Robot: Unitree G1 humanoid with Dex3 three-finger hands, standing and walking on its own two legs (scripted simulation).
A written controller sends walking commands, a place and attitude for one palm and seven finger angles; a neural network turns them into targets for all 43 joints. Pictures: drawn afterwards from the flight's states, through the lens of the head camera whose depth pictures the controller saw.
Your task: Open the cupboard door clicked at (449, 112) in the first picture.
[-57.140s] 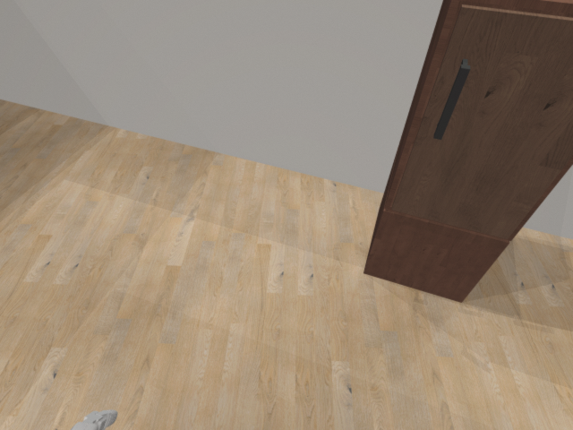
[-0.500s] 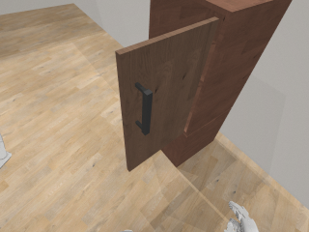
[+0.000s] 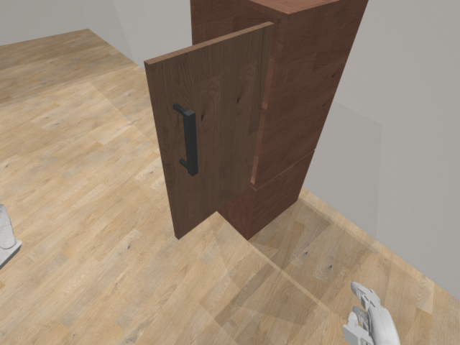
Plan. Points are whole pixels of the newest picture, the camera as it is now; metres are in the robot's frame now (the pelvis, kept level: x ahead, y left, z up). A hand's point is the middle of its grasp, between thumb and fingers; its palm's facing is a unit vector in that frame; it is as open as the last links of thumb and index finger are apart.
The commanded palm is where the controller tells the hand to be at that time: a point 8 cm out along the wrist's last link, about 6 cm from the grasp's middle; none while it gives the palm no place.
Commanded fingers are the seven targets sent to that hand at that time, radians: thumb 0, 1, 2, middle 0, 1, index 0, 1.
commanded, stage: stop stepping back and stand still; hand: left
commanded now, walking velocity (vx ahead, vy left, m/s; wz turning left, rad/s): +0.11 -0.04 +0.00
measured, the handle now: (185, 141) +0.52 +0.12 +0.07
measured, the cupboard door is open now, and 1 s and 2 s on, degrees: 93 93 93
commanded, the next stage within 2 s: let the arm hang, fingers relaxed in 1.66 s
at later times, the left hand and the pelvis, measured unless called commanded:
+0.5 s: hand (0, 279) +0.16 +0.27 +0.17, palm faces +0.40 -0.75 -0.53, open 7.4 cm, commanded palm +0.10 +0.31 +0.18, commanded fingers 0.00 0.90 0.90 -0.20 -0.30 -0.20 -0.30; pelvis -0.04 +0.00 +0.00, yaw +1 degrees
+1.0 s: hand (2, 261) +0.18 +0.28 +0.17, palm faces +0.42 -0.77 -0.48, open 7.4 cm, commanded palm +0.12 +0.32 +0.18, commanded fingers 0.00 0.90 0.90 -0.20 -0.30 -0.20 -0.30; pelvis -0.02 +0.01 +0.01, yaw +1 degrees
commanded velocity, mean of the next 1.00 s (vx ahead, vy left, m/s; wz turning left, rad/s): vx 0.07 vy -0.02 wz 0.00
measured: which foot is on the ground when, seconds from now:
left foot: down 0.00-0.04, up 0.06-0.22, down 0.24-0.52, up 0.54-0.76, down 0.78-1.00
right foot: down 0.00-0.24, up 0.26-0.46, down 0.48-1.00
